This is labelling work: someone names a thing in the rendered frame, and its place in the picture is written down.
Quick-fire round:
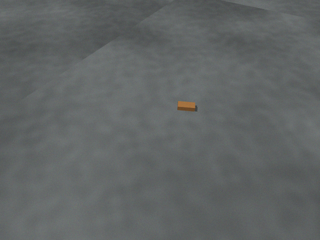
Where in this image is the small box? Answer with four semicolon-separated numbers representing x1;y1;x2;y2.
177;101;195;112

